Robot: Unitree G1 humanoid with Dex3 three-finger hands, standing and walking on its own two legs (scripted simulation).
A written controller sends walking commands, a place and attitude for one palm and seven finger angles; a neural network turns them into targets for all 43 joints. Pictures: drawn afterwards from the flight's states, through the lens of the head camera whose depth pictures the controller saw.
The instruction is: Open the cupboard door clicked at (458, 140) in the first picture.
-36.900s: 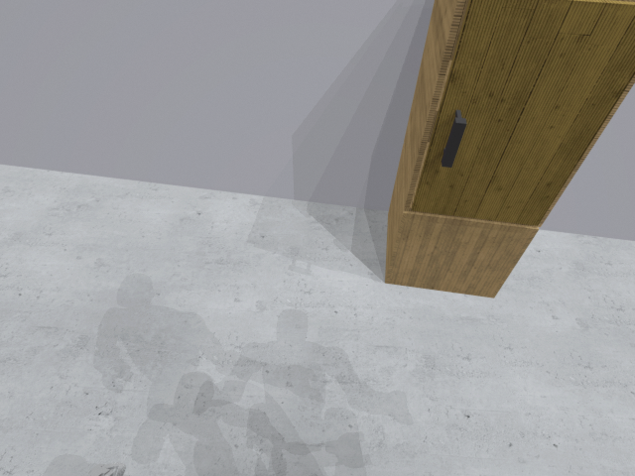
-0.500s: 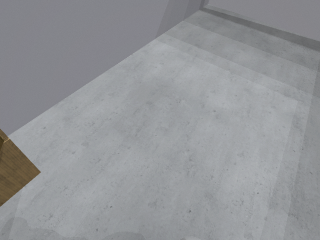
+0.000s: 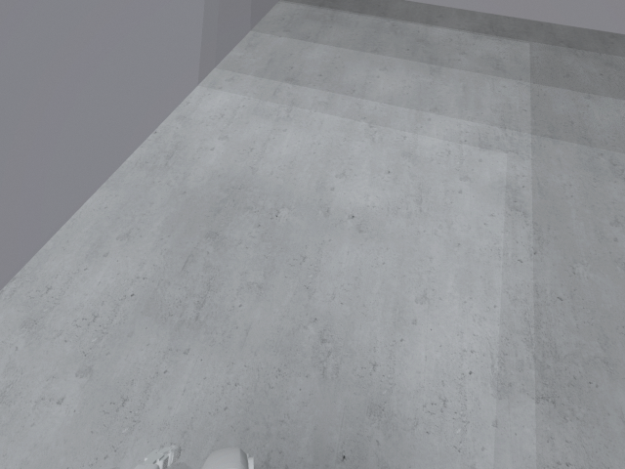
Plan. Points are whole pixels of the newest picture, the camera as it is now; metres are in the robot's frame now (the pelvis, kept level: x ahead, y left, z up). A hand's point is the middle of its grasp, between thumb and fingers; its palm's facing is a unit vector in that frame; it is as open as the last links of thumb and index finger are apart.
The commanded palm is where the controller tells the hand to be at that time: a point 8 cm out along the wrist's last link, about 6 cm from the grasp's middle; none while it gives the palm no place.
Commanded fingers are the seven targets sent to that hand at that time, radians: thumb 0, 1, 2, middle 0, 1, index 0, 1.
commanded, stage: walk to a spot facing it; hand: left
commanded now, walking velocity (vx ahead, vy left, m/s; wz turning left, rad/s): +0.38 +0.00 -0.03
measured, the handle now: out of the picture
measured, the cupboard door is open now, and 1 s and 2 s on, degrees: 43 43 43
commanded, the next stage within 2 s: turn to face it in 0.70 s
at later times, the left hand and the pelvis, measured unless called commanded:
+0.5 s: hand out of the picture +0.14 +0.19 -0.18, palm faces +0.07 -0.99 -0.12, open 7.4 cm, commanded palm none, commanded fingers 0.00 0.90 0.90 -0.20 -0.30 -0.20 -0.30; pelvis +0.23 +0.04 -0.01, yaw -3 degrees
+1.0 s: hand (246, 245) +0.53 +0.14 -0.16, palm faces -0.11 -0.97 -0.21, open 7.4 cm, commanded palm none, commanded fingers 0.00 0.90 0.90 -0.20 -0.30 -0.20 -0.30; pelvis +0.42 -0.03 +0.01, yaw -5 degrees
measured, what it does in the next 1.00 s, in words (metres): walks ahead: left foot, then right foot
